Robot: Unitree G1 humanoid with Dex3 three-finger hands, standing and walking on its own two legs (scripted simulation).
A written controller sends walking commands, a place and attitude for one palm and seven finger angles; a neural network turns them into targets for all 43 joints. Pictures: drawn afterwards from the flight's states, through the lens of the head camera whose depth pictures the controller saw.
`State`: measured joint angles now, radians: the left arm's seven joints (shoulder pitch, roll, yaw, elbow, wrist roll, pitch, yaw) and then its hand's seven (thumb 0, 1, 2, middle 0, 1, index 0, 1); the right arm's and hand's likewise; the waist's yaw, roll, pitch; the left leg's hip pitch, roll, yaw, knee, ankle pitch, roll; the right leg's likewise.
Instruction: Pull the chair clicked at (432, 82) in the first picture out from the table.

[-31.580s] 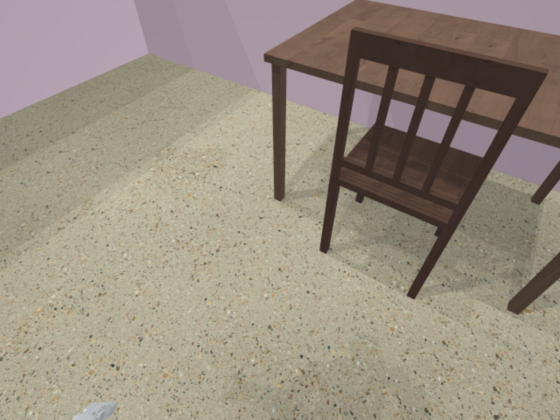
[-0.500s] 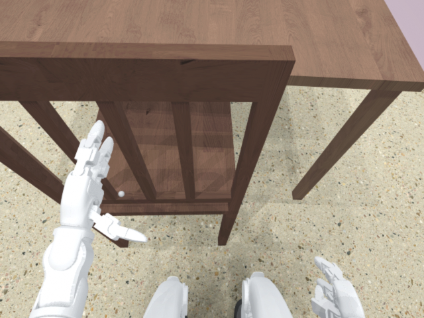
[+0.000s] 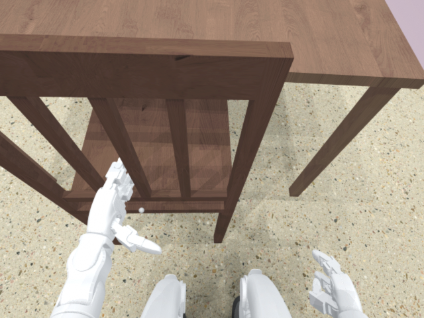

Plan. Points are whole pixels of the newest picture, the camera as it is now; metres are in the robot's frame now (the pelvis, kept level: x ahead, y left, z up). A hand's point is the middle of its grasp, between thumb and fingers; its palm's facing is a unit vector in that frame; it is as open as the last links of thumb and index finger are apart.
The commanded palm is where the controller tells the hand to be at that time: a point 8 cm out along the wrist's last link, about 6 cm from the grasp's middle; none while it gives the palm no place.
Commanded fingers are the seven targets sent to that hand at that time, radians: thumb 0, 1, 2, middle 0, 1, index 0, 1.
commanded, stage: push the fingers through the gap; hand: left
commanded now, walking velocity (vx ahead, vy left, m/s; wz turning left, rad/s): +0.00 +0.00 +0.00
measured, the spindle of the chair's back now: (129, 158) +0.39 +0.16 +0.05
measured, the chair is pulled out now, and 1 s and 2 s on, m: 0.07 0.06 0.04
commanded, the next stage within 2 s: hook a spindle and tug to test in 1.46 s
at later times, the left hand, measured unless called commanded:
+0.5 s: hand (126, 165) +0.37 +0.16 +0.05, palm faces +0.00 -1.00 -0.06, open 16.9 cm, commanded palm +0.35 +0.20 +0.02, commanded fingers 0.00 -0.50 0.30 -0.06 -0.08 -0.06 -0.08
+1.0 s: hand (141, 153) +0.41 +0.15 +0.02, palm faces -0.04 -1.00 -0.03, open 17.0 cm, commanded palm +0.40 +0.19 +0.02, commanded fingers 0.00 -0.50 0.30 -0.06 -0.08 -0.06 -0.08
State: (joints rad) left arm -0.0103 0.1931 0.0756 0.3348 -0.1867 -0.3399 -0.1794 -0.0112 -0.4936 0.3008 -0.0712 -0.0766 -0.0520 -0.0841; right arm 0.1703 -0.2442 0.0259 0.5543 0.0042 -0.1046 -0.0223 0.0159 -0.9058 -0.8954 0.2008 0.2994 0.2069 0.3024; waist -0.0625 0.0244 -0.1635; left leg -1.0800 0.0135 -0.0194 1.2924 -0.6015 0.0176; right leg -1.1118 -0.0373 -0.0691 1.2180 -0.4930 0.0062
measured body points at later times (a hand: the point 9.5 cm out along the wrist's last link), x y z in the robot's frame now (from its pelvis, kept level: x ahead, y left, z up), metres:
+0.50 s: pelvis +0.00 +0.00 +0.00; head +0.11 +0.01 +0.44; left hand +0.37 +0.22 +0.05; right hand +0.14 -0.25 -0.11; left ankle +0.00 +0.11 -0.62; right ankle +0.04 -0.13 -0.62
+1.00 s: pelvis -0.01 +0.00 +0.00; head +0.12 +0.01 +0.43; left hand +0.41 +0.20 +0.03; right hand +0.11 -0.25 -0.12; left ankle +0.00 +0.11 -0.62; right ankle +0.04 -0.13 -0.62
